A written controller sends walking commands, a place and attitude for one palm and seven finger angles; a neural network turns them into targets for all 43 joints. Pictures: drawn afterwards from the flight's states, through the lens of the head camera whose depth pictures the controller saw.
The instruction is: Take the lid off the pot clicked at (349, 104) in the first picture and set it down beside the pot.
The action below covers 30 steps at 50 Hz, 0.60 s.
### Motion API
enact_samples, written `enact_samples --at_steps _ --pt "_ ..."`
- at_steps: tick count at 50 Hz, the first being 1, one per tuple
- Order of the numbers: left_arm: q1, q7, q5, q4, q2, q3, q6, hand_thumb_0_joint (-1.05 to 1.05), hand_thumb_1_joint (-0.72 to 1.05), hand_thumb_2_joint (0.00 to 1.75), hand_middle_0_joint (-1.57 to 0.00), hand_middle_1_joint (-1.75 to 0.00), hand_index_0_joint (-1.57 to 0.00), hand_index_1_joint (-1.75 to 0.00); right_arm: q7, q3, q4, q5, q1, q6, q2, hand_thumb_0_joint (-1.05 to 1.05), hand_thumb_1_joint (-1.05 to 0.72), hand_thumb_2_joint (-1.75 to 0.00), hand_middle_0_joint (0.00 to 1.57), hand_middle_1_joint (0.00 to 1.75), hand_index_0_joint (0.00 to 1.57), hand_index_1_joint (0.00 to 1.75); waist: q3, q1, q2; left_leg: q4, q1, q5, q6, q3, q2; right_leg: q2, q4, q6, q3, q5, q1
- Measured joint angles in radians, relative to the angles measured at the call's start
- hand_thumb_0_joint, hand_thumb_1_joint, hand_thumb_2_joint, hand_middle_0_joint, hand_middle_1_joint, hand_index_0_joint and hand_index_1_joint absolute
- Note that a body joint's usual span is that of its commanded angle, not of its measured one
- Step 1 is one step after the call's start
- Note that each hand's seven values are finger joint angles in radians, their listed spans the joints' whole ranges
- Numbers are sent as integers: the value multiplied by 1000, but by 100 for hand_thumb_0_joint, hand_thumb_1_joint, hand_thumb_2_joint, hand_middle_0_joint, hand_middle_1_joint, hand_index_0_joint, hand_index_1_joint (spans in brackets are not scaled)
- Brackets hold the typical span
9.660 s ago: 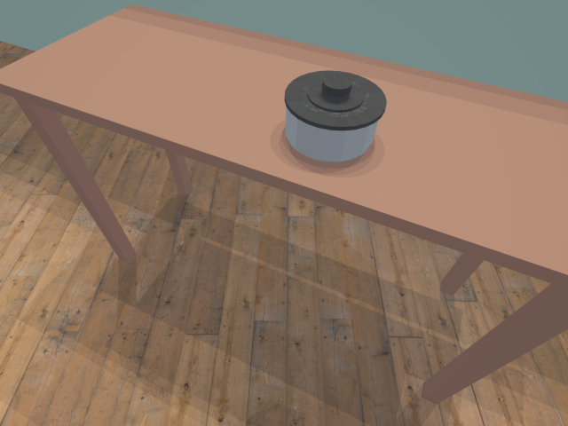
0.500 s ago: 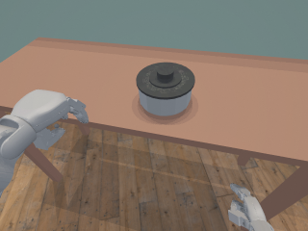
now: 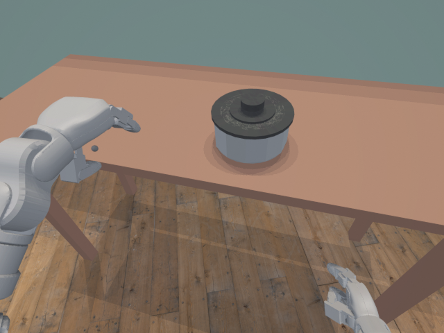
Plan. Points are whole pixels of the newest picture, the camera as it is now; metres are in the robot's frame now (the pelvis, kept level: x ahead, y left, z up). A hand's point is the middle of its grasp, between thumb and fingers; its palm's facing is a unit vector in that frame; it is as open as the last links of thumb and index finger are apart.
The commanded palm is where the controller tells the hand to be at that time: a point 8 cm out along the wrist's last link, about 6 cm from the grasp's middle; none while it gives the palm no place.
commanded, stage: move the open hand above the knob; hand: left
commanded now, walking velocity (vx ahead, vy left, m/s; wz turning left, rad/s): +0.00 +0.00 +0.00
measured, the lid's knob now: (252, 101) +0.56 +0.01 +0.14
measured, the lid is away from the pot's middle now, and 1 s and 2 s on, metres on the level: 0.00 0.00 0.00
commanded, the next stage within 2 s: none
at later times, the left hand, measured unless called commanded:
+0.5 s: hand (156, 125) +0.38 +0.16 +0.21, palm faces -0.11 -0.01 -0.99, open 10.4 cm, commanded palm +0.36 +0.16 +0.28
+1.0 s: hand (205, 105) +0.44 +0.09 +0.21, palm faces -0.20 -0.02 -0.98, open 10.4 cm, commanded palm +0.43 +0.09 +0.28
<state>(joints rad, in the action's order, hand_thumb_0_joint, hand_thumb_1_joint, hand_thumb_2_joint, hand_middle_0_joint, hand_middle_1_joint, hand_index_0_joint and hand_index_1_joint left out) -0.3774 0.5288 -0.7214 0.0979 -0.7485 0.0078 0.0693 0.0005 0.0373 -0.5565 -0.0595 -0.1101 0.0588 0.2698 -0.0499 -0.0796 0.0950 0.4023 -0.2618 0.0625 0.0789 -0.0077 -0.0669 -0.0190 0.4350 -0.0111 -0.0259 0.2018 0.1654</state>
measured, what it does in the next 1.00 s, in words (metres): shifts its weight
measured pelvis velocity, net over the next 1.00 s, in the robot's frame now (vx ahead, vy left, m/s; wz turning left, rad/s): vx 0.04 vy -0.05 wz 0.00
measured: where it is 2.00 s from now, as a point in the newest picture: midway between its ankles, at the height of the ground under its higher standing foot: outside the picture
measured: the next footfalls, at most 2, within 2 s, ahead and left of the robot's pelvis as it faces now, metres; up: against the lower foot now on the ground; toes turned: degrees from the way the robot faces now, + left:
none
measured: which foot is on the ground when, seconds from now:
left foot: down 0.00-1.00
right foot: down 0.00-1.00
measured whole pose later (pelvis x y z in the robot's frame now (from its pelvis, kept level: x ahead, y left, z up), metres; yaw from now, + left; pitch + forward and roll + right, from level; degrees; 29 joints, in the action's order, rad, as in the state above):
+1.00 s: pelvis +0.04 -0.05 +0.00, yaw +0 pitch -2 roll +0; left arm -0.80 0.55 -0.80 -0.26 -0.51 0.29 0.26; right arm 0.06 0.01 -0.60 -0.06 -0.11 0.14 0.30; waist -0.01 -0.01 0.10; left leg 0.42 -0.26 0.14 0.03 -0.03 -0.04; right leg 0.02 0.47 0.02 -0.03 0.27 0.17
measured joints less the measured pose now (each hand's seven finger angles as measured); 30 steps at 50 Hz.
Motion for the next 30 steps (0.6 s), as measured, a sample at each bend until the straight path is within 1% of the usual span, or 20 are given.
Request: enact_samples --at_steps 6,8,13,22,30 --pt "-86 4 -19 -49 40 77 21 0 -39 158 -84 -8 -85 -8 2 -1 -16 -2 -1 -7 1 1 -90 -90 20 30 21 30 -3 -2 -2 4 -2 -2 1 -11 -9 1 13 3 -3 8 2" --pt "-110 0 -21 -61 54 99 23 0 -39 158 -84 -8 -85 -8 4 0 -22 0 3 -9 0 1 -90 -90 20 30 21 30 -3 2 -2 4 -2 -1 1 -13 -10 1 15 5 -4 10 2" --pt "-169 -6 -35 -117 79 134 45 0 -39 158 -84 -8 -85 -8 16 1 -27 0 13 -3 -5 1 -90 -90 20 30 21 30 1 14 -5 4 -4 0 -1 -9 -8 3 18 5 -9 10 8" --pt "-239 -16 -57 -167 136 200 87 0 -39 158 -84 -8 -85 -8 32 -4 -32 0 5 11 2 1 -90 -90 20 30 20 30 12 28 -2 -1 -1 9 -7 -4 -6 5 25 4 -16 21 12" --pt "-287 -21 -66 -212 176 238 122 0 -39 158 -84 -8 -85 -8 45 -9 -39 0 -4 26 8 1 -90 -90 20 30 20 30 21 41 3 -2 3 23 -19 -9 1 11 22 0 -13 29 8"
